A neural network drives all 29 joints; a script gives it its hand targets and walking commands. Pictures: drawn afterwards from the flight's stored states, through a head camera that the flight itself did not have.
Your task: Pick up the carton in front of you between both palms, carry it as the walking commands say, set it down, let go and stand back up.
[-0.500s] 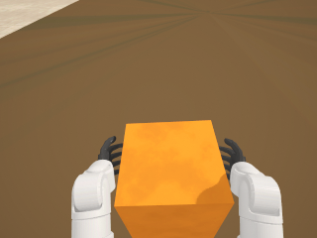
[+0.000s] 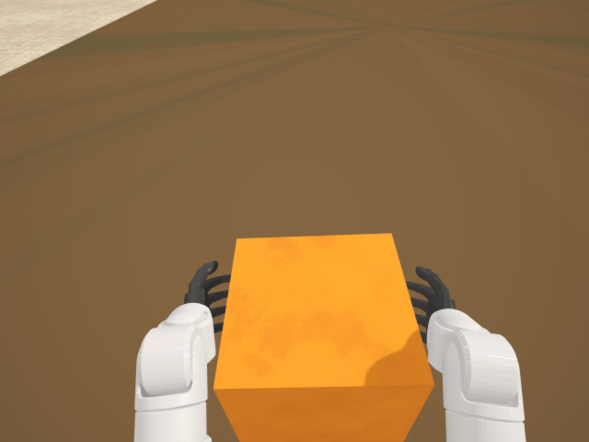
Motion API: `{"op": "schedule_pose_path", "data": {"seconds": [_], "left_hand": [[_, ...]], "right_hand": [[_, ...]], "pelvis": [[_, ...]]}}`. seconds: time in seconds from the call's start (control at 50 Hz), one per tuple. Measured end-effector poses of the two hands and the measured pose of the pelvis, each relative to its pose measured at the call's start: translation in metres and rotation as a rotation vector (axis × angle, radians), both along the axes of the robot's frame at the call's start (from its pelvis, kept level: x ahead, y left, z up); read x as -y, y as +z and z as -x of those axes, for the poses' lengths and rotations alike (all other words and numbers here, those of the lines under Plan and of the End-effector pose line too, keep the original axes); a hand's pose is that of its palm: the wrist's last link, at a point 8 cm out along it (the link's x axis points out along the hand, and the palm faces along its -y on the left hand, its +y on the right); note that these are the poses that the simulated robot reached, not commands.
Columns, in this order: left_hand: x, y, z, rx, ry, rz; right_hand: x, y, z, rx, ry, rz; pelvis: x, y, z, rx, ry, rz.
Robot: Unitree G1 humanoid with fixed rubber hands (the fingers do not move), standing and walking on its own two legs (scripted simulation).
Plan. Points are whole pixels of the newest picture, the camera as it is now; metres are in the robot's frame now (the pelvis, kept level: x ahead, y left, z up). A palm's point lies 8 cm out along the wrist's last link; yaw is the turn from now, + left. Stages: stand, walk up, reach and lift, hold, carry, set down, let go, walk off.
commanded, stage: carry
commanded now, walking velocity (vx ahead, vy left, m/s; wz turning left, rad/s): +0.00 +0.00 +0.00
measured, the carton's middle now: (317, 349) +0.27 +0.00 +0.01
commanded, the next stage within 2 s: hold in 1.08 s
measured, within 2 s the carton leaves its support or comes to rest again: neither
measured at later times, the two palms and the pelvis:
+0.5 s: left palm (196, 351) +0.24 +0.16 +0.05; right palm (433, 358) +0.24 -0.14 +0.05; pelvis -0.04 +0.00 +0.00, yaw +0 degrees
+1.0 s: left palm (192, 349) +0.25 +0.16 +0.05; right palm (425, 356) +0.24 -0.14 +0.04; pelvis -0.05 +0.01 +0.00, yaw +0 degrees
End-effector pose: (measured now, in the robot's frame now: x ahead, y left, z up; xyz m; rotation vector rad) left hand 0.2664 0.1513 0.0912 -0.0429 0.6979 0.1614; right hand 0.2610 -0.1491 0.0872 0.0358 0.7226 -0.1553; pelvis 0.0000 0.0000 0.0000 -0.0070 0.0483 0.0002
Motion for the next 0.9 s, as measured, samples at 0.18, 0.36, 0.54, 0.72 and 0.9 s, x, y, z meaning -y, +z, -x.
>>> {"op": "schedule_pose_path", "data": {"seconds": [0.18,0.36,0.54,0.72,0.9], "left_hand": [[-0.001,-0.013,0.016,-0.02,-0.017,-0.019],[-0.003,-0.024,0.026,-0.004,-0.031,-0.042],[-0.006,-0.041,0.024,0.005,-0.048,-0.066],[-0.008,-0.046,0.015,0.055,-0.043,-0.066],[-0.01,-0.042,0.018,0.059,-0.044,-0.065]], "right_hand": [[-0.001,-0.013,0.017,-0.02,0.011,0.02],[-0.003,-0.024,0.025,-0.004,0.032,0.04],[-0.006,-0.041,0.023,0.006,0.055,0.063],[-0.009,-0.046,0.014,0.055,0.056,0.065],[-0.011,-0.042,0.017,0.06,0.05,0.061]], "pelvis": [[-0.001,0.003,0.016,0.015,0.0,-0.001],[-0.003,0.004,0.031,0.019,-0.001,-0.004],[-0.005,0.004,0.043,0.02,-0.001,-0.007],[-0.008,0.004,0.05,0.016,-0.001,-0.007],[-0.01,0.003,0.048,0.014,0.0,-0.005]]}}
